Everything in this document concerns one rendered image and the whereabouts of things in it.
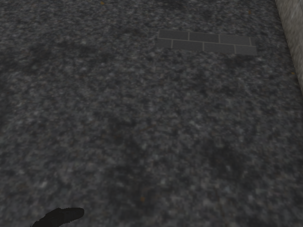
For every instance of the left robot hand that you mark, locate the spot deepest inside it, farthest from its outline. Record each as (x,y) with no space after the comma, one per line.
(58,217)

